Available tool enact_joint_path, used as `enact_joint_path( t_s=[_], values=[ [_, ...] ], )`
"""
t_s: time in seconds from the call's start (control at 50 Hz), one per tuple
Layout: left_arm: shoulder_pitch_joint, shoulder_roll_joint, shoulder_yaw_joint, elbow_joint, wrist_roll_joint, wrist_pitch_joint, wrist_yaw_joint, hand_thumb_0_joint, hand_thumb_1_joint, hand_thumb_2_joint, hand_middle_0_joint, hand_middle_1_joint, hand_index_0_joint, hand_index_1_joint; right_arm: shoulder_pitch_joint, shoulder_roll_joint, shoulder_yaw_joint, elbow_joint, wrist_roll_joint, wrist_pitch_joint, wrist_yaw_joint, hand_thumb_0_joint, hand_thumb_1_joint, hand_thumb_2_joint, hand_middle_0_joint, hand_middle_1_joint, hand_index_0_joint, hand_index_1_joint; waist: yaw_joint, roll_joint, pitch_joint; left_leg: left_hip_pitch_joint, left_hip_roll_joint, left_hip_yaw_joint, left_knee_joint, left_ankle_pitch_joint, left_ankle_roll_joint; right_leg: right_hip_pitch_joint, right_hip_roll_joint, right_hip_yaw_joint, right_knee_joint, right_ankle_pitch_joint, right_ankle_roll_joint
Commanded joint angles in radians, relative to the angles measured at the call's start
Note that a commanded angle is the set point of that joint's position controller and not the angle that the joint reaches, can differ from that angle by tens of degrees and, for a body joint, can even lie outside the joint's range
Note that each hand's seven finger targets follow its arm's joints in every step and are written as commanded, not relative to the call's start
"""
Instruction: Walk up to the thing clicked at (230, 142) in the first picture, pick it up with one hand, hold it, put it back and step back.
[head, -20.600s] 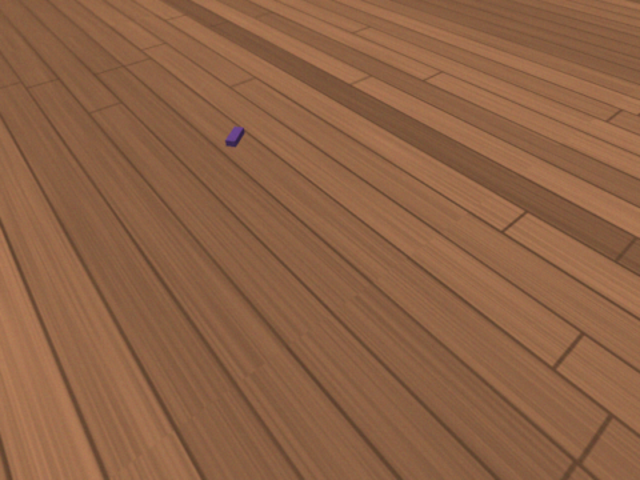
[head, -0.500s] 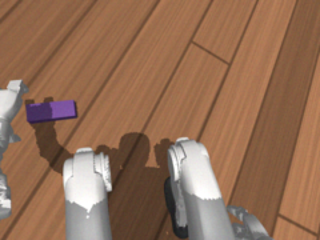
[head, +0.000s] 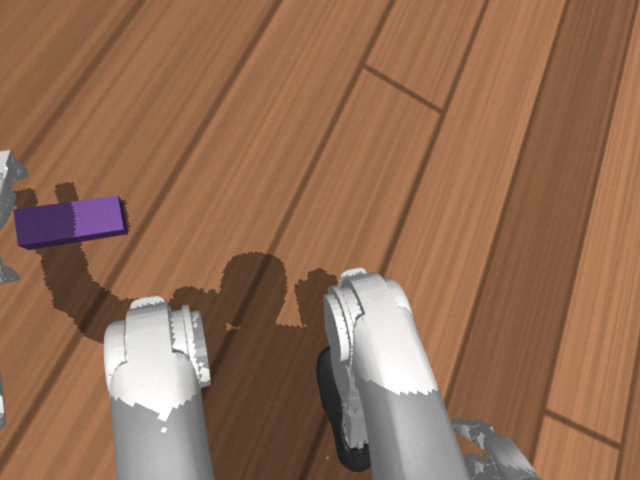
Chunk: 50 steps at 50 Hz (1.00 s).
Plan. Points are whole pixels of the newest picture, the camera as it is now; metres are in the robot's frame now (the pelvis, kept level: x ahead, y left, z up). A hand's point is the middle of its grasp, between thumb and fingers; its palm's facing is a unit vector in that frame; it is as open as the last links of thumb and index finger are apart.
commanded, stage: rise first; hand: left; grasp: from above
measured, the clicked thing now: (73, 222) +0.46 +0.30 -0.31
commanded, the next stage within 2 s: approach in 1.52 s
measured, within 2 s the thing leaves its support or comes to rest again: neither
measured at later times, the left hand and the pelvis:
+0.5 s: hand (2, 237) +0.41 +0.34 -0.20, palm faces -0.44 -0.11 -0.89, open 13.7 cm; pelvis +0.00 +0.00 -0.01, yaw -1 degrees
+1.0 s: hand out of the picture +0.42 +0.34 -0.19, palm faces -0.45 -0.11 -0.89, open 13.8 cm; pelvis +0.00 +0.00 -0.01, yaw -1 degrees
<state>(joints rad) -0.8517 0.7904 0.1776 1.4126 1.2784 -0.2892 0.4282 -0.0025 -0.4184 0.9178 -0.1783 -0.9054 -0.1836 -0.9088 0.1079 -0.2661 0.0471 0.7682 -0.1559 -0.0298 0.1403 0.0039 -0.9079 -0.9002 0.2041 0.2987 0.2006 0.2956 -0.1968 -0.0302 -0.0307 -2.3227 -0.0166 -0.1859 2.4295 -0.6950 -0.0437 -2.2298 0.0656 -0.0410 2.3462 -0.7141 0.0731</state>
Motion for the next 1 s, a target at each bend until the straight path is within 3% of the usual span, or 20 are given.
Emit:
enact_joint_path(
  t_s=[0.0, 0.02, 0.12, 0.18, 0.3, 0.4, 0.56, 0.64, 0.8, 0.92, 0.98],
  values=[
    [-0.258, 0.283, 0.034, -0.122, -0.011, -0.008, 0.046, 0.0, -0.526, 1.011, -0.15, -0.869, -0.11, -0.911, 0.187, -0.257, -0.072, -0.016, -0.005, 0.003, -0.013, 0.0, -0.899, -0.9, 0.2, 0.3, 0.2, 0.3, -0.001, 0.312, -0.673, 0.559, 0.012, 0.131, -0.244, 0.21, 0.065, 0.279, 0.005, -0.129, -0.214, 0.255, -0.099],
    [-0.261, 0.274, 0.027, -0.107, -0.016, -0.009, 0.047, 0.0, -0.479, 0.965, -0.148, -0.903, -0.135, -0.915, 0.186, -0.257, -0.072, -0.019, -0.005, 0.002, -0.013, 0.0, -0.896, -0.899, 0.2, 0.3, 0.2, 0.3, -0.006, 0.307, -0.657, 0.547, 0.011, 0.13, -0.249, 0.183, 0.065, 0.264, 0.005, -0.132, -0.217, 0.232, -0.102],
    [-0.251, 0.287, 0.033, -0.095, -0.002, -0.009, 0.062, 0.0, -0.461, 0.953, -0.177, -0.871, -0.159, -0.889, 0.181, -0.258, -0.066, -0.015, -0.007, -0.004, -0.01, 0.0, -0.898, -0.899, 0.2, 0.3, 0.2, 0.3, -0.003, 0.316, -0.654, 0.55, 0.011, 0.132, -0.234, 0.202, 0.065, 0.273, 0.006, -0.129, -0.212, 0.252, -0.1],
    [-0.266, 0.281, 0.02, -0.078, 0.005, -0.01, 0.069, 0.0, -0.469, 0.959, -0.165, -0.886, -0.149, -0.902, 0.176, -0.26, -0.061, -0.015, -0.011, -0.006, -0.008, 0.0, -0.897, -0.899, 0.2, 0.3, 0.2, 0.3, -0.02, 0.303, -0.644, 0.53, 0.012, 0.126, -0.229, 0.183, 0.066, 0.263, 0.008, -0.136, -0.206, 0.239, -0.1],
    [-0.29, 0.297, 0.027, -0.053, 0.007, -0.011, 0.087, 0.0, -0.465, 0.958, -0.172, -0.877, -0.153, -0.896, 0.167, -0.268, -0.054, -0.014, -0.015, -0.016, -0.009, 0.0, -0.896, -0.899, 0.2, 0.3, 0.2, 0.3, -0.023, 0.306, -0.613, 0.509, 0.009, 0.122, -0.238, 0.128, 0.067, 0.231, 0.008, -0.142, -0.21, 0.186, -0.101],
    [-0.292, 0.292, 0.017, -0.047, 0.01, -0.007, 0.095, 0.0, -0.469, 0.963, -0.17, -0.887, -0.151, -0.905, 0.168, -0.268, -0.046, -0.009, -0.022, -0.022, -0.005, 0.0, -0.897, -0.899, 0.2, 0.3, 0.2, 0.3, -0.032, 0.323, -0.639, 0.533, 0.01, 0.119, -0.225, 0.164, 0.065, 0.239, 0.01, -0.145, -0.195, 0.221, -0.098],
    [-0.289, 0.327, 0.037, -0.068, 0.01, 0.001, 0.103, 0.0, -0.486, 0.967, -0.147, -0.922, -0.134, -0.934, 0.17, -0.271, -0.041, -0.011, -0.026, -0.028, -0.001, 0.0, -0.898, -0.899, 0.2, 0.3, 0.2, 0.3, -0.03, 0.364, -0.64, 0.535, 0.011, 0.124, -0.219, 0.185, 0.062, 0.252, 0.009, -0.145, -0.184, 0.243, -0.097],
    [-0.268, 0.336, 0.05, -0.068, -0.001, 0.014, 0.094, 0.0, -0.498, 0.981, -0.14, -0.922, -0.125, -0.937, 0.176, -0.274, -0.042, -0.014, -0.025, -0.028, 0.003, 0.0, -0.898, -0.899, 0.2, 0.3, 0.2, 0.3, -0.025, 0.364, -0.648, 0.544, 0.012, 0.12, -0.223, 0.196, 0.061, 0.252, 0.006, -0.146, -0.179, 0.252, -0.097],
    [-0.266, 0.296, 0.011, -0.076, -0.015, 0.022, 0.049, 0.0, -0.505, 0.986, -0.134, -0.936, -0.119, -0.951, 0.183, -0.276, -0.046, -0.016, -0.018, -0.025, 0.004, 0.0, -0.898, -0.899, 0.2, 0.3, 0.2, 0.3, -0.033, 0.355, -0.635, 0.544, 0.01, 0.114, -0.229, 0.197, 0.06, 0.249, 0.005, -0.147, -0.19, 0.256, -0.1],
    [-0.285, 0.325, 0.026, -0.12, -0.029, -0.003, 0.031, 0.0, -0.501, 0.984, -0.141, -0.937, -0.127, -0.952, 0.191, -0.276, -0.044, -0.021, -0.016, -0.021, 0.006, 0.0, -0.899, -0.9, 0.2, 0.3, 0.2, 0.3, -0.032, 0.31, -0.645, 0.51, 0.01, 0.116, -0.217, 0.189, 0.067, 0.289, 0.009, -0.143, -0.209, 0.256, -0.097],
    [-0.259, 0.327, 0.032, -0.093, -0.018, -0.012, 0.035, 0.0, -0.512, 0.994, -0.142, -0.928, -0.124, -0.947, 0.186, -0.274, -0.036, -0.025, -0.015, -0.017, 0.006, 0.0, -0.9, -0.9, 0.2, 0.3, 0.2, 0.3, -0.021, 0.311, -0.639, 0.509, 0.008, 0.118, -0.219, 0.192, 0.066, 0.296, 0.008, -0.142, -0.208, 0.255, -0.096]
  ],
)
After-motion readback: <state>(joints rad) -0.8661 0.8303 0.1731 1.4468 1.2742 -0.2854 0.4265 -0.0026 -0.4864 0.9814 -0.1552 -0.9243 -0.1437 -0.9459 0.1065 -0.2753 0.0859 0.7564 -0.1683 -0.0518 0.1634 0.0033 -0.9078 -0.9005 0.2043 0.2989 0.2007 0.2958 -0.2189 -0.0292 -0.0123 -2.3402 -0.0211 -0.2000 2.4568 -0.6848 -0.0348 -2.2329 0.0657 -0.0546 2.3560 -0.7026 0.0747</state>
